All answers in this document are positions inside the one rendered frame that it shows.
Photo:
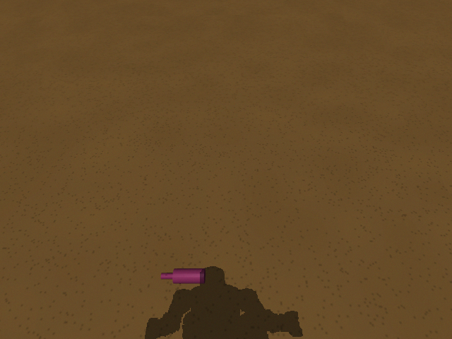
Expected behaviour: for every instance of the bottle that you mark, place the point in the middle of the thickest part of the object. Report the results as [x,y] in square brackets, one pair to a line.
[186,276]

